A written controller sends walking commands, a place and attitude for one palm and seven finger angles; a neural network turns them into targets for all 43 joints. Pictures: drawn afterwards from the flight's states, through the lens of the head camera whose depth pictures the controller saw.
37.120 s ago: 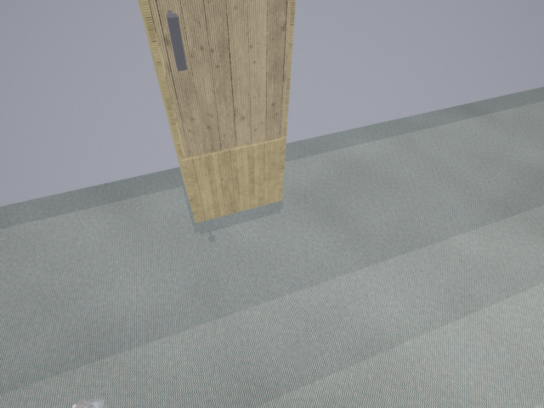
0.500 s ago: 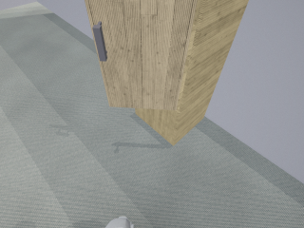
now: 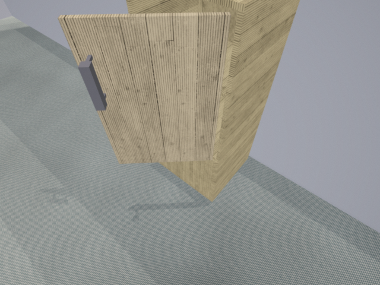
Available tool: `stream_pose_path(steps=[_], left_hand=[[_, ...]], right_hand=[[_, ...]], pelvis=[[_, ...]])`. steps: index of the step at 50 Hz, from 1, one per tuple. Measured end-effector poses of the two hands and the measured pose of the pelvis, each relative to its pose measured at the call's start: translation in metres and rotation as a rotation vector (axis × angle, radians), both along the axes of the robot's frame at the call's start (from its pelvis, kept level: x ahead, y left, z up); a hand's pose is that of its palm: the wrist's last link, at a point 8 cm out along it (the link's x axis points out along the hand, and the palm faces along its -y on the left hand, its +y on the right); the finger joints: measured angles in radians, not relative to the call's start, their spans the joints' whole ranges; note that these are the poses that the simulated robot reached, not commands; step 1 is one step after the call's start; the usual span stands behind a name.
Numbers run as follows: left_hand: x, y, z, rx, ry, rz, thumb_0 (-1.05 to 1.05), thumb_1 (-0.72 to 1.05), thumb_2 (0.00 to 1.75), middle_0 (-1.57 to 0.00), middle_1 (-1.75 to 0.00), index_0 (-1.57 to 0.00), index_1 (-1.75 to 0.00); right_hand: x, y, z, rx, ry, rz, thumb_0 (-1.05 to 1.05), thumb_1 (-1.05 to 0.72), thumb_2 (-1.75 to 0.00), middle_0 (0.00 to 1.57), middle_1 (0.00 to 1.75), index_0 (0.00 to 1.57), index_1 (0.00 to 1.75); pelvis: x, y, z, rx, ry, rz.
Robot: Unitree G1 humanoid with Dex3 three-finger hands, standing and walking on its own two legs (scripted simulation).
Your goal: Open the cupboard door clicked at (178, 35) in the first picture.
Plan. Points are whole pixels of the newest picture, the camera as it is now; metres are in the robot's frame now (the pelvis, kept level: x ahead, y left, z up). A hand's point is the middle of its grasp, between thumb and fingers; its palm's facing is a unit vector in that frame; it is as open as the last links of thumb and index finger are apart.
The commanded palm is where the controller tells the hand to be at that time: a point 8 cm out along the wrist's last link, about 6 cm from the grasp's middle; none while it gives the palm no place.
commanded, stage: come to a stop and stand still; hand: left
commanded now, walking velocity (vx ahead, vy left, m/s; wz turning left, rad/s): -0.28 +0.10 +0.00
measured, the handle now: (95, 83) +0.59 +0.29 +0.09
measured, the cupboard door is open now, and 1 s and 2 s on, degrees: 42 42 42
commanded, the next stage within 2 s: look again from close up in 0.98 s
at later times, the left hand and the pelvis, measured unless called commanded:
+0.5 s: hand out of the picture +0.02 +0.18 -0.17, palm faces +0.06 -0.96 -0.26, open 7.4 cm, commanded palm none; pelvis +0.00 -0.01 +0.00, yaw +1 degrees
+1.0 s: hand out of the picture +0.00 +0.17 -0.16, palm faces +0.01 -0.97 -0.24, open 7.4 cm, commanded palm none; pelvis -0.03 -0.02 +0.01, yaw +1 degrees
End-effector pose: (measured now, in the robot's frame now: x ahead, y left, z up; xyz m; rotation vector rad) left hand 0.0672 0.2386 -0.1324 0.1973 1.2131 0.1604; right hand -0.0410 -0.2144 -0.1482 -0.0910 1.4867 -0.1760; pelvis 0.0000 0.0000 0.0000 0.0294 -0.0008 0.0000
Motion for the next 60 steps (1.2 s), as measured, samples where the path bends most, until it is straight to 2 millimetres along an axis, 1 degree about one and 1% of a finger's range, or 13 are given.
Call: stream_pose_path(steps=[3,6,11,19,23,27,31,35,39,46,52,56,60], left_hand=[[0.016,-0.012,0.002,-0.004,0.009,-0.018,0.0,0.92,0.9,-0.2,-0.3,-0.19,-0.29],[0.025,-0.02,0.0,-0.017,0.006,-0.008,0.0,0.92,0.9,-0.2,-0.3,-0.19,-0.29],[0.021,-0.022,-0.008,-0.047,0.005,0.032,0.0,0.91,0.89,-0.2,-0.3,-0.2,-0.3],[-0.012,-0.005,-0.015,-0.032,0.067,0.08,0.0,0.92,0.89,-0.2,-0.3,-0.2,-0.3],[-0.037,-0.006,-0.012,-0.001,0.1,0.09,0.0,0.92,0.9,-0.2,-0.3,-0.19,-0.29],[-0.064,-0.008,-0.005,0.027,0.125,0.071,0.0,0.91,0.9,-0.2,-0.3,-0.19,-0.29],[-0.081,-0.009,0.001,0.035,0.125,0.068,0.0,0.91,0.9,-0.2,-0.3,-0.2,-0.29],[-0.087,-0.012,0.006,0.034,0.106,0.056,0.0,0.91,0.9,-0.2,-0.3,-0.2,-0.29],[-0.088,-0.017,0.009,0.026,0.092,0.041,0.0,0.91,0.9,-0.2,-0.3,-0.2,-0.29],[-0.082,-0.022,0.008,0.008,0.089,0.024,0.0,0.91,0.89,-0.2,-0.3,-0.2,-0.3],[-0.075,-0.026,0.005,-0.007,0.105,0.018,0.0,0.91,0.9,-0.2,-0.3,-0.2,-0.3],[-0.071,-0.028,0.002,-0.011,0.118,0.017,0.0,0.91,0.89,-0.2,-0.3,-0.2,-0.3],[-0.067,-0.029,0.001,-0.012,0.126,0.019,0.0,0.92,0.89,-0.2,-0.3,-0.2,-0.3]], right_hand=[[0.003,0.001,-0.002,0.019,0.034,-0.022,0.01,-0.91,-0.9,0.2,0.3,0.2,0.3],[0.011,0.0,-0.001,0.018,0.043,-0.025,0.01,-0.91,-0.9,0.2,0.3,0.2,0.3],[0.033,-0.006,0.001,-0.02,0.013,0.003,0.01,-0.91,-0.9,0.2,0.3,0.2,0.3],[0.07,-0.012,0.007,-0.066,-0.119,0.064,0.01,-0.9,-0.9,0.2,0.3,0.2,0.3],[0.086,-0.017,0.001,-0.05,-0.16,0.078,0.01,-0.91,-0.9,0.2,0.3,0.2,0.3],[0.102,-0.023,0.001,-0.031,-0.259,0.081,0.01,-0.92,-0.9,0.2,0.3,0.2,0.3],[0.107,-0.023,0.003,-0.018,-0.321,0.105,0.01,-0.91,-0.9,0.2,0.3,0.2,0.3],[0.099,-0.022,0.004,0.003,-0.329,0.119,0.01,-0.91,-0.9,0.2,0.3,0.2,0.3],[0.079,-0.024,0.004,0.009,-0.298,0.115,0.01,-0.91,-0.9,0.2,0.3,0.2,0.3],[0.025,-0.035,0.003,-0.009,-0.154,0.096,0.01,-0.91,-0.9,0.2,0.3,0.2,0.3],[-0.015,-0.035,0.005,-0.012,-0.028,0.068,0.01,-0.91,-0.9,0.2,0.3,0.2,0.3],[-0.026,-0.031,0.007,-0.006,0.016,0.054,0.01,-0.91,-0.9,0.2,0.3,0.2,0.3],[-0.022,-0.025,0.006,0.003,0.019,0.047,0.01,-0.91,-0.9,0.2,0.3,0.2,0.3]], pelvis=[[0.011,-0.003,0.001,-0.011,0.005,0.011],[0.017,-0.005,0.002,-0.012,0.008,0.026],[0.014,-0.002,-0.001,-0.021,0.005,0.038],[0.004,0.0,-0.002,-0.008,0.002,0.029],[0.001,-0.005,-0.004,-0.011,0.0,0.022],[-0.007,-0.006,-0.004,-0.021,-0.002,0.023],[-0.015,-0.008,-0.003,-0.015,-0.024,0.021],[-0.023,-0.011,0.0,-0.013,-0.034,0.018],[-0.03,-0.014,0.003,-0.012,-0.027,0.017],[-0.032,-0.018,0.005,-0.013,-0.008,0.018],[-0.027,-0.02,0.006,-0.014,-0.002,0.02],[-0.022,-0.021,0.007,-0.015,-0.001,0.019],[-0.017,-0.022,0.007,-0.015,-0.004,0.017]])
